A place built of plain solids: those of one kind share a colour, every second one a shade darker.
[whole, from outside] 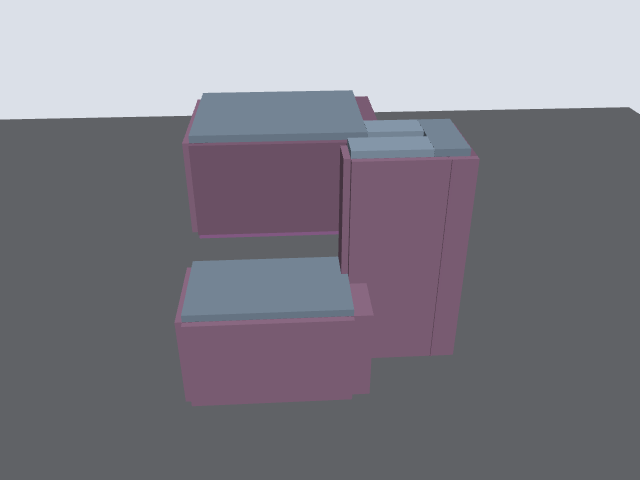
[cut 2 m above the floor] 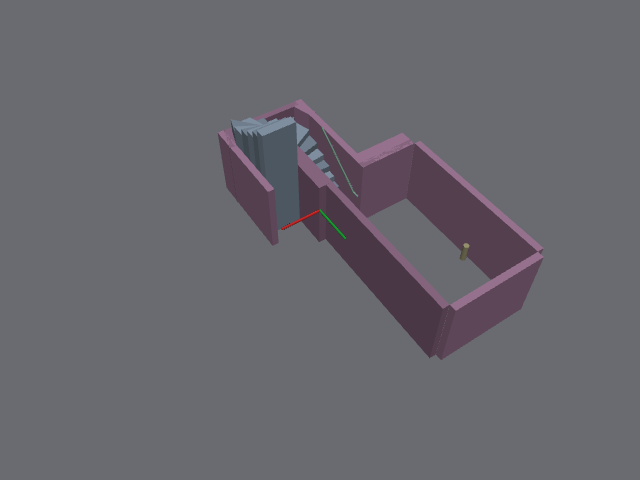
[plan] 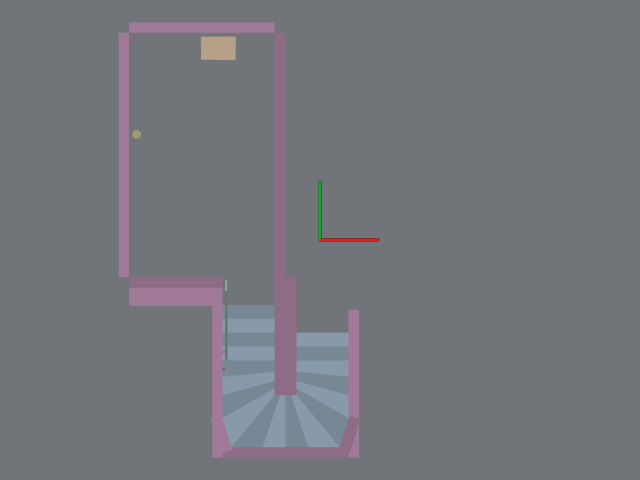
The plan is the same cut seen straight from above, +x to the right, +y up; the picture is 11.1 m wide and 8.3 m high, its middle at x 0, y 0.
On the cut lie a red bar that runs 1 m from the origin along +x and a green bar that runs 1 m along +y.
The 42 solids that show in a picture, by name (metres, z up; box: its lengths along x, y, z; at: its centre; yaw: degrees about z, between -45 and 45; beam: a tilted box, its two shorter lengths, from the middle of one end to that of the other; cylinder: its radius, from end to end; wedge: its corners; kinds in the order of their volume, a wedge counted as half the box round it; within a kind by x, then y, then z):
{
 "wall_1": {"box": [0.18, 4.23, 2.67], "at": [-3.39, 1.47, 1.28]},
 "wall_2": {"box": [1.61, 0.49, 2.67], "at": [-2.49, -0.89, 1.28]},
 "wall_3": {"box": [1.61, 0.18, 2.67], "at": [-2.49, -0.74, 1.28]},
 "wall_4": {"box": [2.51, 0.18, 2.67], "at": [-2.04, 3.67, 1.28]},
 "wall_5": {"box": [0.18, 3.12, 6.18], "at": [-1.78, -2.2, 3.04]},
 "wall_6": {"box": [0.2, 0.63, 6.43], "at": [-1.7, -3.36, 2.91], "yaw": 17.1},
 "wall_7": {"box": [0.9, 0.18, 3.51], "at": [-1.24, -0.56, 4.37]},
 "wall_8": {"box": [0.18, 4.23, 2.67], "at": [-0.7, 1.47, 1.28]},
 "wall_9": {"box": [2.18, 0.18, 6.18], "at": [-0.6, -3.67, 3.04]},
 "wall_10": {"box": [0.38, 2.04, 6.43], "at": [-0.6, -1.66, 2.91]},
 "wall_11": {"box": [0.18, 4.59, 2.61], "at": [-0.5, 1.09, 4.82]},
 "wall_12": {"box": [0.2, 0.63, 6.43], "at": [0.51, -3.36, 2.91], "yaw": -17.1},
 "wall_13": {"box": [0.18, 2.56, 6.18], "at": [0.58, -2.48, 3.04]},
 "wall_14": {"box": [3.71, 0.18, 2.61], "at": [1.45, 3.48, 4.82]},
 "wall_15": {"box": [2.81, 0.48, 2.61], "at": [1.9, -1.45, 4.82]},
 "tread_1": {"wedge": [[-1.69, -3.08, -0.05], [-1.69, -3.08, 1.48], [-1.53, -3.59, -0.05], [-1.53, -3.59, 1.48], [-0.79, -2.68, -0.05], [-0.79, -2.68, 1.48], [-0.79, -2.57, -0.05], [-0.79, -2.57, 1.48]]},
 "tread_2": {"wedge": [[-1.69, -3.08, -0.05], [-1.69, -3.08, 1.3], [-1.69, -2.68, -0.05], [-1.69, -2.68, 1.3], [-0.79, -2.57, -0.05], [-0.79, -2.57, 1.3], [-0.79, -2.44, -0.05], [-0.79, -2.44, 1.3]]},
 "tread_3": {"wedge": [[-1.69, -2.69, -0.05], [-1.69, -2.69, 1.11], [-1.69, -2.36, -0.05], [-1.69, -2.36, 1.11], [-0.79, -2.44, -0.05], [-0.79, -2.44, 1.11], [-0.79, -2.28, -0.05], [-0.79, -2.28, 1.11]]},
 "tread_4": {"wedge": [[-1.69, -2.37, -0.05], [-1.69, -2.37, 0.93], [-1.69, -2.08, -0.05], [-1.69, -2.08, 0.93], [-0.79, -2.28, -0.05], [-0.79, -2.28, 0.93], [-0.79, -2.08, -0.05], [-0.79, -2.08, 0.93]]},
 "tread_5": {"wedge": [[-1.69, -2.09, -0.05], [-1.69, -2.09, 0.74], [-1.69, -1.84, -0.05], [-1.69, -1.84, 0.74], [-0.79, -2.09, -0.05], [-0.79, -2.09, 0.74], [-0.79, -1.84, -0.05], [-0.79, -1.84, 0.74]]},
 "tread_6": {"wedge": [[-1.69, -1.85, -0.05], [-1.69, -1.85, 0.56], [-1.69, -1.6, -0.05], [-1.69, -1.6, 0.56], [-0.79, -1.85, -0.05], [-0.79, -1.85, 0.56], [-0.79, -1.6, -0.05], [-0.79, -1.6, 0.56]]},
 "tread_7": {"wedge": [[-1.69, -1.61, -0.05], [-1.69, -1.61, 0.37], [-1.69, -1.36, -0.05], [-1.69, -1.36, 0.37], [-0.79, -1.61, -0.05], [-0.79, -1.61, 0.37], [-0.79, -1.36, -0.05], [-0.79, -1.36, 0.37]]},
 "tread_8": {"wedge": [[-1.69, -1.37, -0.05], [-1.69, -1.37, 0.19], [-1.69, -1.12, -0.05], [-1.69, -1.12, 0.19], [-0.79, -1.37, -0.05], [-0.79, -1.37, 0.19], [-0.79, -1.12, -0.05], [-0.79, -1.12, 0.19]]},
 "tread_9": {"wedge": [[-1.53, -3.58, -0.05], [-1.53, -3.58, 1.67], [-0.99, -3.58, -0.05], [-0.99, -3.58, 1.67], [-0.79, -2.68, -0.05], [-0.79, -2.68, 1.67], [-0.69, -2.68, -0.05], [-0.69, -2.68, 1.67]]},
 "tread_10": {"wedge": [[-0.99, -3.58, -0.05], [-0.99, -3.58, 1.85], [-0.69, -2.68, -0.05], [-0.69, -2.68, 1.85], [-0.59, -3.58, -0.05], [-0.59, -3.58, 1.85], [-0.59, -2.68, -0.05], [-0.59, -2.68, 1.85]]},
 "tread_11": {"wedge": [[-0.6, -3.58, -0.05], [-0.6, -3.58, 2.04], [-0.6, -2.68, -0.05], [-0.6, -2.68, 2.04], [-0.5, -2.68, -0.05], [-0.5, -2.68, 2.04], [-0.2, -3.58, -0.05], [-0.2, -3.58, 2.04]]},
 "tread_12": {"wedge": [[-0.5, -2.68, -0.05], [-0.5, -2.68, 2.23], [-0.4, -2.68, -0.05], [-0.4, -2.68, 2.23], [-0.2, -3.58, -0.05], [-0.2, -3.58, 2.23], [0.34, -3.58, -0.05], [0.34, -3.58, 2.22]]},
 "tread_13": {"wedge": [[-0.41, -2.68, -0.05], [-0.41, -2.68, 2.41], [-0.41, -2.57, -0.05], [-0.41, -2.57, 2.41], [0.34, -3.59, -0.05], [0.34, -3.59, 2.41], [0.5, -3.08, -0.05], [0.5, -3.08, 2.41]]},
 "tread_14": {"wedge": [[-0.41, -2.57, -0.05], [-0.41, -2.57, 2.6], [-0.41, -2.44, -0.05], [-0.41, -2.44, 2.6], [0.49, -3.08, -0.05], [0.49, -3.08, 2.6], [0.49, -2.68, -0.05], [0.49, -2.68, 2.6]]},
 "tread_15": {"wedge": [[-0.41, -2.44, -0.05], [-0.41, -2.44, 2.78], [-0.41, -2.28, -0.05], [-0.41, -2.28, 2.78], [0.49, -2.68, -0.05], [0.49, -2.68, 2.78], [0.49, -2.36, -0.05], [0.49, -2.36, 2.78]]},
 "tread_16": {"wedge": [[-0.41, -2.28, -0.05], [-0.41, -2.28, 2.97], [-0.41, -2.08, -0.05], [-0.41, -2.08, 2.97], [0.49, -2.36, -0.05], [0.49, -2.36, 2.97], [0.49, -2.08, -0.05], [0.49, -2.08, 2.97]]},
 "tread_17": {"wedge": [[-0.41, -2.08, -0.05], [-0.41, -2.08, 3.15], [-0.41, -1.84, -0.05], [-0.41, -1.84, 3.15], [0.49, -2.08, -0.05], [0.49, -2.08, 3.15], [0.49, -1.84, -0.05], [0.49, -1.84, 3.15]]},
 "tread_18": {"wedge": [[-0.41, -1.84, -0.05], [-0.41, -1.84, 3.34], [-0.41, -1.6, -0.05], [-0.41, -1.6, 3.34], [0.49, -1.84, -0.05], [0.49, -1.84, 3.34], [0.49, -1.6, -0.05], [0.49, -1.6, 3.34]]},
 "roof_1": {"box": [2.51, 4.23, 0.2], "at": [-2.04, 1.47, 2.72]},
 "roof_2": {"box": [0.9, 2.04, 0.2], "at": [-1.24, -1.66, 6.23]},
 "roof_3": {"box": [2.18, 0.9, 0.2], "at": [-0.6, -3.13, 6.23]},
 "roof_4": {"box": [0.9, 1.48, 0.2], "at": [0.04, -1.94, 6.23]},
 "roof_5": {"box": [3.71, 4.59, 0.2], "at": [1.45, 1.09, 6.23]},
 "floor_1": {"box": [3.71, 4.99, 0.21], "at": [1.45, 0.89, 3.42]},
 "crate_1": {"box": [0.6, 0.4, 0.2], "at": [-1.75, 3.31, 0.3], "yaw": -1.5},
 "guard_rail_1": {"wedge": [[-1.64, -2.08, 1.86], [-1.64, -2.08, 1.92], [-1.64, -0.88, 0.94], [-1.64, -0.88, 0.99], [-1.6, -2.08, 1.86], [-1.6, -2.08, 1.92], [-1.6, -0.88, 0.94], [-1.6, -0.88, 0.99]]},
 "extinguisher_1": {"cylinder": 0.07, "from": [-3.17, 1.83, 0.0], "to": [-3.17, 1.83, 0.52]}
}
